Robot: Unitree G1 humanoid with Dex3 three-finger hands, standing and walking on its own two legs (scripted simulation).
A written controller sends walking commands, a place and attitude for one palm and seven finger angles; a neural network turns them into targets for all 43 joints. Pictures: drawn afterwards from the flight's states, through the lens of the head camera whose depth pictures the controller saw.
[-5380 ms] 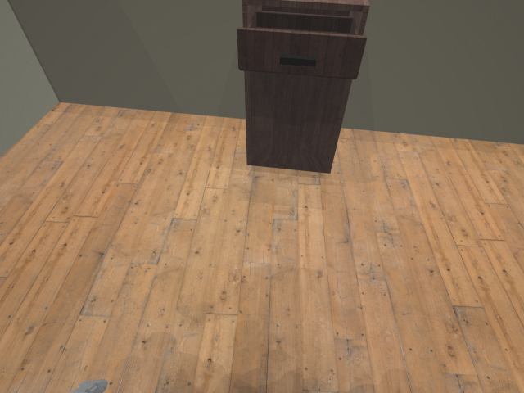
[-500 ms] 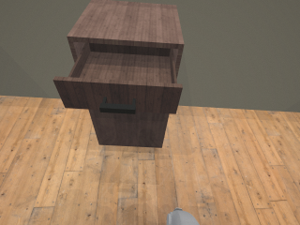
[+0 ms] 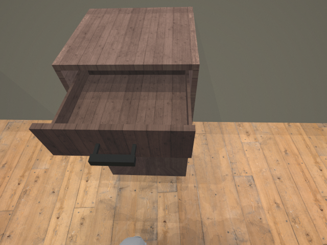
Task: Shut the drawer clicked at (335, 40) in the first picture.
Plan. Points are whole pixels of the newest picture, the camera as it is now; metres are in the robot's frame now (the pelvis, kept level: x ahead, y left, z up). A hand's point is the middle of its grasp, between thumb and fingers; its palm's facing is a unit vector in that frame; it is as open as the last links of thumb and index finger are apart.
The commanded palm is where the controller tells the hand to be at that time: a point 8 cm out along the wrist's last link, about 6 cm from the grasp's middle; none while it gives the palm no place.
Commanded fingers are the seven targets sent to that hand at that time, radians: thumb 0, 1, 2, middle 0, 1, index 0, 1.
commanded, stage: come to a stop and stand still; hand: left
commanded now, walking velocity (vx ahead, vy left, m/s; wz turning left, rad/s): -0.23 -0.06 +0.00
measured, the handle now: (114, 153) +0.34 +0.17 +0.00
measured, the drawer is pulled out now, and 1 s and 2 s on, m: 0.24 0.24 0.24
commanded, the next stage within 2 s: look again from close up in 1.36 s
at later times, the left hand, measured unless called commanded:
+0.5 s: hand out of the picture +0.02 +0.19 -0.17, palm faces +0.03 -0.96 -0.27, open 7.4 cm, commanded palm none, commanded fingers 0.00 0.90 0.90 -0.20 -0.30 -0.20 -0.30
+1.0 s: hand out of the picture -0.09 +0.10 -0.17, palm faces +0.07 -0.98 -0.18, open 7.3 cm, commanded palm none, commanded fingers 0.00 0.90 0.90 -0.20 -0.30 -0.20 -0.30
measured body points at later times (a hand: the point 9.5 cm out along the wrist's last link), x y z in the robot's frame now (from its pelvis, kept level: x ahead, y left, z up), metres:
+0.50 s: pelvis -0.04 -0.02 +0.00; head +0.00 -0.02 +0.45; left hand +0.02 +0.24 -0.15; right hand +0.03 -0.25 -0.16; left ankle +0.03 +0.13 -0.74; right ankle -0.10 -0.14 -0.72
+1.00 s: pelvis -0.08 -0.07 +0.01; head -0.08 -0.07 +0.45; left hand -0.09 +0.15 -0.16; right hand -0.08 -0.29 -0.16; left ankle -0.10 +0.08 -0.74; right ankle -0.10 -0.14 -0.74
